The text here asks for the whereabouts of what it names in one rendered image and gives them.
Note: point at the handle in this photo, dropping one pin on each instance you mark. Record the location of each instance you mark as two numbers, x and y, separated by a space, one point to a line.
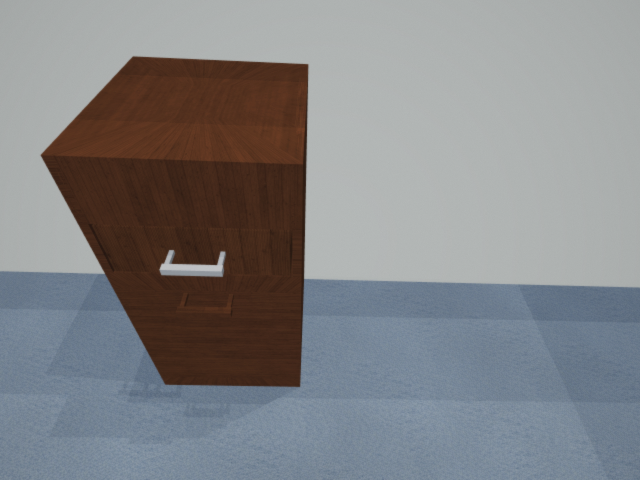
185 311
190 269

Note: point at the drawer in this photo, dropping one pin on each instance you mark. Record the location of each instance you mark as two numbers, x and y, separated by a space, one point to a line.
248 251

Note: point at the cabinet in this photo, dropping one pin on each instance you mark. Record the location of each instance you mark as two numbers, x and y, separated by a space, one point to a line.
198 143

